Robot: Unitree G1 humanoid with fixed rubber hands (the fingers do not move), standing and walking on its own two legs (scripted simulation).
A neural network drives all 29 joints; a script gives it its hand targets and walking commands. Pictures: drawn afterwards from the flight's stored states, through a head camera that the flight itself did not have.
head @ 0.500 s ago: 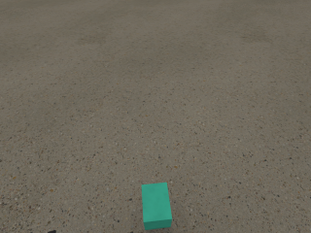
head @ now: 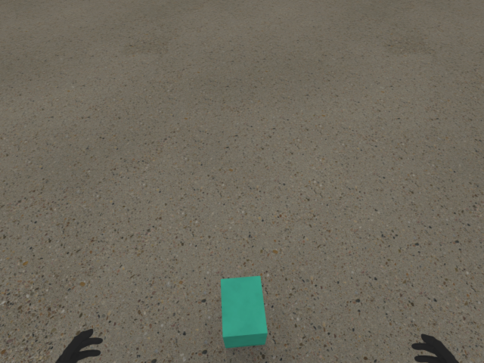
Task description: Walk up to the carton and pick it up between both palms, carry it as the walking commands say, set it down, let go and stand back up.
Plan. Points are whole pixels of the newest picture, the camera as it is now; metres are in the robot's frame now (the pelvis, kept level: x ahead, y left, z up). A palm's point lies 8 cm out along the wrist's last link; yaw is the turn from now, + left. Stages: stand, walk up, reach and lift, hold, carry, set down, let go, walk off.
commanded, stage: reach and lift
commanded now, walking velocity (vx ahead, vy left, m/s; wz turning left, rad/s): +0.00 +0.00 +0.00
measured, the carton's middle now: (242, 312) +0.41 +0.01 -0.69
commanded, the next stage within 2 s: none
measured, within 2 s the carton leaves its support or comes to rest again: neither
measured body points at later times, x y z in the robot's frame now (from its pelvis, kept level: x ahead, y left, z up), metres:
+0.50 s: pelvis -0.04 +0.03 -0.04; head +0.09 +0.02 +0.39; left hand +0.24 +0.28 -0.14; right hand +0.23 -0.26 -0.13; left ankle -0.02 +0.14 -0.74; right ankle +0.00 -0.10 -0.74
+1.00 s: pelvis -0.09 +0.02 -0.09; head +0.15 +0.02 +0.29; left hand +0.35 +0.22 -0.19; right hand +0.36 -0.20 -0.19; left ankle -0.02 +0.14 -0.74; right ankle +0.00 -0.10 -0.74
